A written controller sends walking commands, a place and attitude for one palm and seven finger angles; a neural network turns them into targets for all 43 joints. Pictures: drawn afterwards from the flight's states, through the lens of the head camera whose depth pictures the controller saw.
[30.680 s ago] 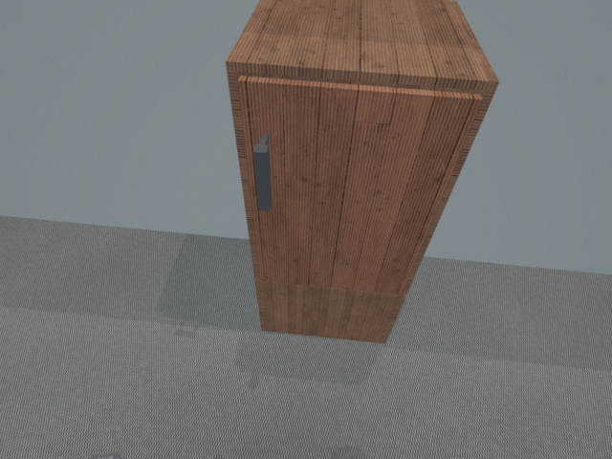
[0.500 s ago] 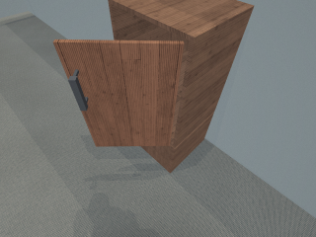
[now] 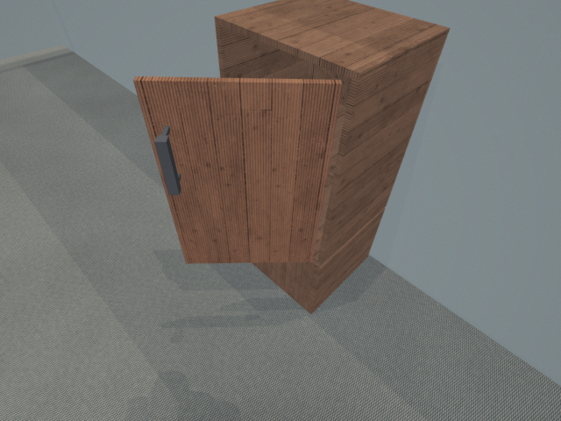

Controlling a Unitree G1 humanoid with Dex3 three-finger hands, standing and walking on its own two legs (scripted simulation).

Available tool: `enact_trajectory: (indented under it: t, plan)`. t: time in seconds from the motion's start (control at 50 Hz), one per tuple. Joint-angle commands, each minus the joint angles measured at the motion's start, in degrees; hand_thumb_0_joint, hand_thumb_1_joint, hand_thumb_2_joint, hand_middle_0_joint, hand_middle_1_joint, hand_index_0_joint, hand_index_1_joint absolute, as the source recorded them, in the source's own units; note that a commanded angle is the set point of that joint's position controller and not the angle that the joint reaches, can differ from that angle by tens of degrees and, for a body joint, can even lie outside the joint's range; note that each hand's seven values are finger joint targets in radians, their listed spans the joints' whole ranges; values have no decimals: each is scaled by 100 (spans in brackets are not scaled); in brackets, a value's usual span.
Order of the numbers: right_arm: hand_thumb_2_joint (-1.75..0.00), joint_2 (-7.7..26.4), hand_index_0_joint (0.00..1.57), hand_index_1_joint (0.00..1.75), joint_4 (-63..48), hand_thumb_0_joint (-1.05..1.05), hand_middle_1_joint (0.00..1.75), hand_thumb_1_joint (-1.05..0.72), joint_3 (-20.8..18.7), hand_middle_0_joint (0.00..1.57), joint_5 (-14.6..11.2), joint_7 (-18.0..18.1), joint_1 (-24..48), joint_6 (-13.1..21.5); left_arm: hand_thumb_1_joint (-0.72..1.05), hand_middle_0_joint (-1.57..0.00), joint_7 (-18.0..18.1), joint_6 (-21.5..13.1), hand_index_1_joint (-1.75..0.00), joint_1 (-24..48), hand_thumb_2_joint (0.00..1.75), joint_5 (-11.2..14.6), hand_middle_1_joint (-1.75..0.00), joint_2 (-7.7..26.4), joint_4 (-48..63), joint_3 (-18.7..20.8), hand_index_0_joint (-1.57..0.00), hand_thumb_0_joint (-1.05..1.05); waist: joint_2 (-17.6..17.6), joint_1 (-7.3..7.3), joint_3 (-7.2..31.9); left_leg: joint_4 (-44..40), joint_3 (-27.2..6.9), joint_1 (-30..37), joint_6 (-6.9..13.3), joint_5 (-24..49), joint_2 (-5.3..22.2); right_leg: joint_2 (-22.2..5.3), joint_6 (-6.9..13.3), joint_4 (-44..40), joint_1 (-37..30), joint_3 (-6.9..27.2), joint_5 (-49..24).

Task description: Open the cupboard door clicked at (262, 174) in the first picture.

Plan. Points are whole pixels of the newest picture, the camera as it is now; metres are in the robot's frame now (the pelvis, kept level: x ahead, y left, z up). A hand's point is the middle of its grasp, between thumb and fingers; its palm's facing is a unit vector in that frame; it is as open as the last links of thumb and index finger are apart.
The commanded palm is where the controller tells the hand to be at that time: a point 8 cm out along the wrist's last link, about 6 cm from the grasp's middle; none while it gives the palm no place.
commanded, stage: look again from close up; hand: left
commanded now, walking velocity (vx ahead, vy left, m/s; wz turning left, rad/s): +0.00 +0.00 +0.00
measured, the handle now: (170, 161) +0.61 +0.29 +0.01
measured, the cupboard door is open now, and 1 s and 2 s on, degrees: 46 46 46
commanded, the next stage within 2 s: shuffle to correct the standing spot in 0.06 s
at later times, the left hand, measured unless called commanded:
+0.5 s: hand out of the picture -0.03 +0.17 -0.19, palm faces +0.12 -0.98 -0.15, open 7.4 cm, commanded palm none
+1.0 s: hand out of the picture +0.11 +0.20 -0.18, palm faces +0.13 -0.97 -0.18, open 7.3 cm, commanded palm none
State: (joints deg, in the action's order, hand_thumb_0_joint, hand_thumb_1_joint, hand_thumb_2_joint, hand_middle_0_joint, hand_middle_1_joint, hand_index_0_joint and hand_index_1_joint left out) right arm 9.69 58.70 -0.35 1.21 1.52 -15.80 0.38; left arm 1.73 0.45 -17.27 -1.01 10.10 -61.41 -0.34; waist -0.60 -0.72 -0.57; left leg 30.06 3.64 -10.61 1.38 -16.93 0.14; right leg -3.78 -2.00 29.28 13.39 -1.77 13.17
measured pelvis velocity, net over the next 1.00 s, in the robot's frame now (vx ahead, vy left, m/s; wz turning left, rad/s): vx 0.10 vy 0.02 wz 0.07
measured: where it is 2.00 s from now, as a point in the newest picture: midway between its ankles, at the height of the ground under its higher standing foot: outside the picture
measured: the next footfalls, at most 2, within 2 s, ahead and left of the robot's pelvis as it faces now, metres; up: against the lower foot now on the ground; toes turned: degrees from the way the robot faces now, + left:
right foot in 0.76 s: +0.14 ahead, -0.09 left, +0.00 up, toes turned +3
left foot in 0.98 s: +0.18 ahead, +0.14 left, +0.00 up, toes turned +5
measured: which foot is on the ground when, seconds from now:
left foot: down 0.00-0.74, up 0.76-0.96, down 0.98-1.00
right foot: down 0.00-0.46, up 0.48-0.74, down 0.76-1.00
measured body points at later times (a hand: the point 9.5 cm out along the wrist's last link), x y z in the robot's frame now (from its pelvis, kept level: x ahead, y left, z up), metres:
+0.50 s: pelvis +0.02 +0.01 -0.01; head +0.01 +0.03 +0.44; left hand -0.03 +0.22 -0.18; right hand +0.00 -0.22 -0.16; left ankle +0.00 +0.10 -0.74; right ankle +0.02 -0.14 -0.72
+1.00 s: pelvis +0.10 +0.02 -0.01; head +0.11 +0.03 +0.44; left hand +0.11 +0.25 -0.17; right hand +0.14 -0.21 -0.16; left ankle +0.15 +0.14 -0.74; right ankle +0.12 -0.10 -0.73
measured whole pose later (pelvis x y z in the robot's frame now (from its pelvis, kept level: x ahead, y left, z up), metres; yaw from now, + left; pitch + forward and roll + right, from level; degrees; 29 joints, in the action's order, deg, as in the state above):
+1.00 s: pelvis +0.10 +0.02 -0.01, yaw +4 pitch -2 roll -2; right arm 9.3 59.0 -1.6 1.1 1.6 -16.1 1.0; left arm 1.7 0.4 -15.9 -0.8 8.6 -58.8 2.0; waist 0.5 -0.1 -2.6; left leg 34.4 3.5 -19.4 0.0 -11.7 3.6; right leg -2.2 -0.3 34.6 15.0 -6.5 17.3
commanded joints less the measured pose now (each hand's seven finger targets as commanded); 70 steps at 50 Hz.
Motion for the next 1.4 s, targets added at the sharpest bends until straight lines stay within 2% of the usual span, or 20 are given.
enact_trajectory:
  t: [0.0, 0.24, 0.34, 0.38, 0.4, 0.44, 0.46, 0.5, 0.56, 0.66, 0.7, 0.74, 0.8, 0.88, 0.92, 0.98, 1.12, 1.24, 1.26, 1.38]
  plan:
    - [-90, 713, 20, 30, -257, 0, 30, -90, -136, 20, -15, -20, -185, 106, 90, -20, -8, -68, -30, -357, 90, -39, -30, 447, 251, 98, -20, 0, 241, 28, -628, -1475, -899, -1077, 133, -1132, 630, -64, 279, -393, -97, 154, 226]
    - [-90, 586, 20, 30, -76, 0, 30, -90, -120, 20, 25, -77, -496, 2, 90, -20, -42, -96, -30, -679, 90, -66, -30, 496, 253, 232, -20, 0, -31, -17, -685, -834, -716, -1388, 204, -1839, 344, -243, 408, -576, 202, 447, 2055]
    - [-90, 259, 20, 30, -211, 0, 30, -90, -104, 20, 9, -125, -509, 41, 90, -20, 4, -174, -30, -954, 90, -37, -30, 837, 275, 441, -20, 0, -1079, -44, -498, 1016, -18, -1500, 113, -806, -46, -1399, 972, -1556, 184, 1690, 2924]
    - [-90, 160, 20, 30, -101, 0, 30, -90, -113, 20, 15, -153, -874, 48, 90, -20, 0, -144, -30, -533, 90, -53, -30, 796, 413, 451, -20, 0, -795, 236, -585, 343, 42, -484, 124, -701, -26, -1156, 838, -1260, 1192, 1049, 2973]
    - [-90, 199, 20, 30, 0, 0, 30, -90, -117, 20, 24, -147, -1163, 63, 90, -20, -18, -114, -30, -334, 90, -62, -30, 639, 473, 421, -20, 0, -318, 368, -674, -142, -152, -119, 141, -868, 4, -730, 680, -693, 1534, 485, 2758]
    - [-90, 741, 20, 30, 187, 0, 30, -90, -221, 20, 73, -76, -1829, 171, 90, -20, -69, -111, -30, -17, 90, -67, -30, 123, 693, 313, -20, 0, 1876, 570, -910, -1863, -2614, 104, 726, -1956, 1428, 327, 312, 1824, 2406, -662, 1936]
    - [-90, 734, 20, 30, 236, 0, 30, -90, -219, 20, 65, -14, -1827, 223, 90, -20, -89, -187, -30, 224, 90, -99, -30, 87, 785, 290, -20, 0, 1635, 561, -1098, -2083, -3132, 280, 1185, -1448, 1766, 164, 398, 2629, 2865, -268, 1804]
    - [-90, 554, 20, 30, 159, 0, 30, -90, -160, 20, 46, 1, -1467, 324, 90, -20, -180, -303, -30, 336, 90, -73, -30, 15, 760, 286, -20, 0, 594, 355, -882, -1819, -2608, 348, 1357, -22, 1760, -119, 433, 2943, 2815, -10, 1348]
    - [-90, 505, 20, 30, 161, 0, 30, -90, -105, 20, 52, 23, -1242, 424, 90, -20, -222, -298, -30, 290, 90, -24, -30, -163, 690, 239, -20, 0, 836, 210, -476, -1550, -1377, 310, 1182, 1973, 1372, -71, 334, 2120, 1872, -263, 937]
    - [-90, 543, 20, 30, 241, 0, 30, -90, -130, 20, 23, 39, -1115, 326, 90, -20, -217, -296, -30, -12, 90, -37, -30, -142, 563, 265, -20, 0, 565, -4, -307, -1013, -880, -242, 900, 1493, 1110, 310, 367, 369, 131, -556, 179]
    - [-90, 331, 20, 30, 202, 0, 30, -90, -92, 20, -53, -11, -1058, 336, 90, -20, -145, -387, -30, -727, 90, -61, -30, 337, 375, 386, -20, 0, -227, -355, 20, 232, -448, -1383, 522, 665, 589, -324, 613, -277, -1672, 353, 26]
    - [-90, 245, 20, 30, -166, 0, 30, -90, -123, 20, -16, -78, -647, 334, 90, -20, -88, -380, -30, -1712, 90, -13, -30, 1110, 165, 573, -20, 0, -1198, -672, 263, 3026, 14, -2993, 129, -1996, -115, -2396, 1763, -1415, -2361, 3067, -301]
    - [-90, 222, 20, 30, -91, 0, 30, -90, -184, 20, 23, -144, -426, 143, 90, -20, 43, -362, -30, -432, 90, -32, -30, 494, 425, 433, -20, 0, -924, -45, -384, 3492, -430, -2539, -19, -994, 542, -1811, 1558, -1560, -427, 1617, -513]
    - [-90, -254, 20, 30, 159, 0, 30, -90, -63, 20, -52, -89, -916, 24, 90, -20, 42, -217, -30, 191, 90, -57, -30, 520, 612, 388, -20, 0, -640, 301, -171, 804, 145, -295, -267, 223, 160, -936, 988, -867, 866, 121, -1306]
    - [-90, -88, 20, 30, 205, 0, 30, -90, -91, 20, -63, -63, -986, 48, 90, -20, 17, -110, -30, 96, 90, 5, -30, 544, 601, 371, -20, 0, 8, 260, -225, -291, 113, 254, -286, 1086, 201, -596, 667, -240, 994, 78, -591]
    - [-90, 731, 20, 30, -227, 0, 30, -90, -221, 20, 16, 9, -386, 62, 90, -20, 13, 2, -30, -289, 90, 30, -30, 160, 655, 311, -20, 0, 724, -31, -335, -1099, -1389, -1114, 484, 1729, 1616, 102, 200, 382, 223, -233, 893]
    - [-90, 803, 20, 30, -370, 0, 30, -90, -329, 20, -12, 112, 124, 43, 90, -20, -16, 8, -30, -433, 90, 2, -30, 227, 501, 268, -20, 0, 815, 3, 541, -559, -966, 303, 732, 3935, 1504, 91, 186, 499, 294, -63, 665]
    - [-90, 286, 20, 30, -467, 0, 30, -90, -276, 20, -59, 0, 345, -161, 90, -20, 9, -49, -30, -176, 90, -43, -30, 566, 650, 268, -20, 0, -887, 138, 32, 232, -128, -522, -101, 78, 276, -867, 736, -851, 592, 1105, -474]
    - [-90, 728, 20, 30, -741, 0, 30, -90, -349, 20, -53, -34, 496, -48, 90, -20, 213, -105, -30, -426, 90, -137, -30, 660, 763, 261, -20, 0, -570, 26, 225, 688, 57, -395, -296, 13, 254, -910, 618, -818, 163, 1639, -2582]
    - [-90, 475, 20, 30, -837, 0, 30, -90, -221, 20, -38, -132, 193, -41, 90, -20, 144, -148, -30, 28, 90, -35, -30, 720, 1138, 235, -20, 0, -73, 238, -426, -130, -457, -409, 13, -17, 381, -345, 585, -625, 1018, 611, 1101]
